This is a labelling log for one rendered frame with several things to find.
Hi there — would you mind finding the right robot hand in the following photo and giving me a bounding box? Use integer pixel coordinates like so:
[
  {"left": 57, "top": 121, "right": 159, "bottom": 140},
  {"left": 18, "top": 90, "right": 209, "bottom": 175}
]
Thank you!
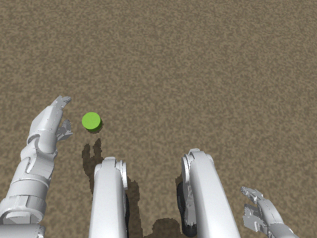
[{"left": 241, "top": 187, "right": 284, "bottom": 236}]

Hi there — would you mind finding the tin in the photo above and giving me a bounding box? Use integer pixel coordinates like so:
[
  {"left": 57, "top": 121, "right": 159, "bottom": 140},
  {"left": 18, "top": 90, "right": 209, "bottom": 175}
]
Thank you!
[{"left": 82, "top": 112, "right": 102, "bottom": 132}]

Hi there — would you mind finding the left robot arm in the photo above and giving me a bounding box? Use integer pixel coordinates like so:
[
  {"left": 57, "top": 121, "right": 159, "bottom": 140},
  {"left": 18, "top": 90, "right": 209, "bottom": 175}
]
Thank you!
[{"left": 0, "top": 130, "right": 58, "bottom": 238}]

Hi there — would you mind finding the left robot hand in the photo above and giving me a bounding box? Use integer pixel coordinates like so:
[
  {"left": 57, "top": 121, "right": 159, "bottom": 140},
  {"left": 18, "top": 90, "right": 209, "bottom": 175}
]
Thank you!
[{"left": 29, "top": 95, "right": 73, "bottom": 141}]

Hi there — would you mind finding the right robot arm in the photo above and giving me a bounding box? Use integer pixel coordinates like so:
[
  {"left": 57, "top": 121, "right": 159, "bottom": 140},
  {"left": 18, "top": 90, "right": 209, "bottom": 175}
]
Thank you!
[{"left": 267, "top": 223, "right": 299, "bottom": 238}]

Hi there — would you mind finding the right robot foot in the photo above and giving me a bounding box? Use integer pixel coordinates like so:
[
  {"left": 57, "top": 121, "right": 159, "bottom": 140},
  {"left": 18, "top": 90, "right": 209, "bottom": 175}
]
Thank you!
[{"left": 177, "top": 182, "right": 197, "bottom": 238}]

